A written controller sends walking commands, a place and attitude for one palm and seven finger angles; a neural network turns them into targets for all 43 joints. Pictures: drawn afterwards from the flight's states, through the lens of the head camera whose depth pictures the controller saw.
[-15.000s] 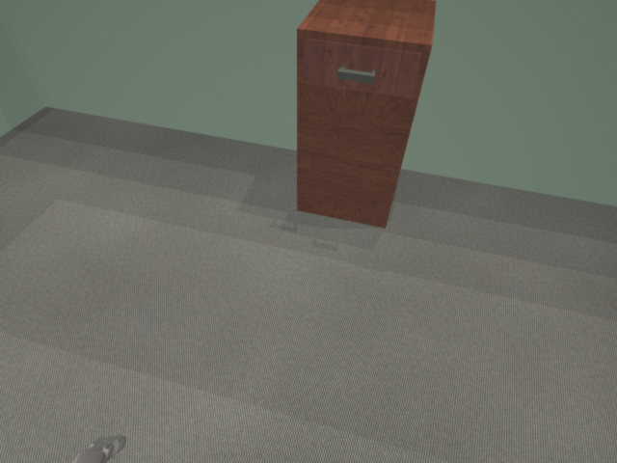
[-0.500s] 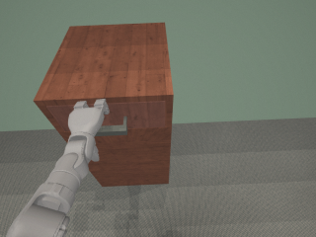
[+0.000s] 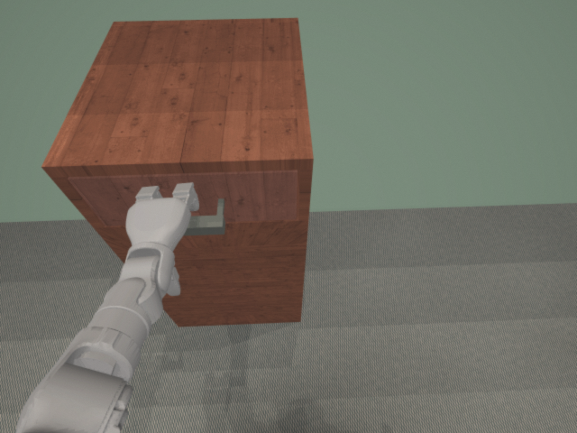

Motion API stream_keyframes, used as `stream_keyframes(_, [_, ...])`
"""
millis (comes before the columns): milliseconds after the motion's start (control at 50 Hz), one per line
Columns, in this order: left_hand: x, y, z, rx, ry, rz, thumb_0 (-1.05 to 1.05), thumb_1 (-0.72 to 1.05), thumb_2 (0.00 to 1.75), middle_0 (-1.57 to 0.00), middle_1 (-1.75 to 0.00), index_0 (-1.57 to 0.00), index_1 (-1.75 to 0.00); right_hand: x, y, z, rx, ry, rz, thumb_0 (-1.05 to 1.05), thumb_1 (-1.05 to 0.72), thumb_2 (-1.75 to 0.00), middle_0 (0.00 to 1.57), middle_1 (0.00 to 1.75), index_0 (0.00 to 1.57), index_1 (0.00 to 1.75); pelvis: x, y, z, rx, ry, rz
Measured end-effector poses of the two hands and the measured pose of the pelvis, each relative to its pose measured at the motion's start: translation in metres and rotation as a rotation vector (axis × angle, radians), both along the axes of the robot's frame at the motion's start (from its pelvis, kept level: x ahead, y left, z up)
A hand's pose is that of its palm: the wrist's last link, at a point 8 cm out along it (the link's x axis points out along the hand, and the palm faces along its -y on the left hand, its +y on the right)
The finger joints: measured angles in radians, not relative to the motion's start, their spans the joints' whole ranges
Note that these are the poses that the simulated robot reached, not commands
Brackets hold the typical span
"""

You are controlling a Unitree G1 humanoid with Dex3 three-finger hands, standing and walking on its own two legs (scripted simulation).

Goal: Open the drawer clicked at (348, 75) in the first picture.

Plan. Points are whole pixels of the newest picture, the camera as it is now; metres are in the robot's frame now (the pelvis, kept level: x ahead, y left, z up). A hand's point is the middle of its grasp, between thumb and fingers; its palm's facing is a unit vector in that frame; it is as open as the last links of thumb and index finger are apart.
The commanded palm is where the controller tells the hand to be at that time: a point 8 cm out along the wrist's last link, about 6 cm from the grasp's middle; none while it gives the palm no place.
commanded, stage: lower the fingers behind the handle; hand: left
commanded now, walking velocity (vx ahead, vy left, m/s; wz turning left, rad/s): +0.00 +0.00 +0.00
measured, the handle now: (191, 215) +0.47 +0.19 -0.04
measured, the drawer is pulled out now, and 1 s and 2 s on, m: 0.00 0.00 0.00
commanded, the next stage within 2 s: close the thumb around the handle in 1.06 s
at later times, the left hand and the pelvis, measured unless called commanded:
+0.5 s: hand (186, 245) +0.41 +0.19 -0.05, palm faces -0.05 -0.06 -1.00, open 13.8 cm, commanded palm +0.39 +0.19 +0.01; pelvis +0.00 +0.00 -0.02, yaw -1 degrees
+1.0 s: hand (187, 250) +0.40 +0.19 -0.05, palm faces -0.03 -0.06 -1.00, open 13.8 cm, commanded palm +0.38 +0.18 +0.00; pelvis -0.01 +0.00 -0.02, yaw -1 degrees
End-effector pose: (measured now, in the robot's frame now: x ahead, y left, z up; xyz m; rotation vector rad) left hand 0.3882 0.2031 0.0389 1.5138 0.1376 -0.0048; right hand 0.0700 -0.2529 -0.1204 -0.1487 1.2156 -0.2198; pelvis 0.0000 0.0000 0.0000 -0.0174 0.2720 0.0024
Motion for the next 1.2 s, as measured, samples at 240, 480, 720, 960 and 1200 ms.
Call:
stream_keyframes(240, [0.007, -0.02, -0.018, -0.042, -0.036, -0.065, 0.0, -0.48, 0.3, -0.32, -1.21, -0.31, -1.2, -0.018, -0.009, -0.008, -0.018, 0.036, -0.027, 0.0, -0.9, -0.89, 0.2, 0.3, 0.2, 0.3, -0.001, 0.0, -0.01, 0.0, 0.043, -0.018])
stream_keyframes(480, [0.004, -0.015, -0.028, -0.002, -0.046, -0.023, 0.0, -0.48, 0.3, -0.31, -1.2, -0.31, -1.2, -0.024, -0.005, -0.016, -0.001, 0.045, -0.034, 0.0, -0.9, -0.89, 0.2, 0.3, 0.2, 0.3, -0.004, -0.002, -0.015, -0.003, 0.059, -0.016])
stream_keyframes(720, [0.002, -0.013, -0.039, -0.006, -0.053, -0.045, 0.0, -0.48, 0.3, -0.31, -1.2, -0.32, -1.2, -0.028, -0.009, -0.02, -0.026, 0.044, -0.026, 0.0, -0.9, -0.89, 0.2, 0.3, 0.2, 0.3, -0.008, -0.002, -0.022, -0.006, 0.084, -0.016])
stream_keyframes(960, [-0.001, -0.015, -0.038, -0.003, -0.063, -0.021, 0.0, -0.48, 0.3, -0.31, -1.2, -0.32, -1.2, -0.03, -0.004, -0.023, -0.005, 0.051, -0.036, 0.0, -0.9, -0.89, 0.2, 0.3, 0.2, 0.3, -0.009, 0.0, -0.023, -0.007, 0.076, -0.018])
stream_keyframes(1200, [-0.006, -0.014, -0.036, -0.005, -0.052, -0.033, 0.0, -0.48, 0.3, -0.31, -1.19, -0.31, -1.2, -0.026, -0.003, -0.018, -0.011, 0.026, -0.031, 0.0, -0.9, -0.89, 0.2, 0.3, 0.2, 0.3, -0.01, 0.0, -0.02, -0.008, 0.062, -0.016])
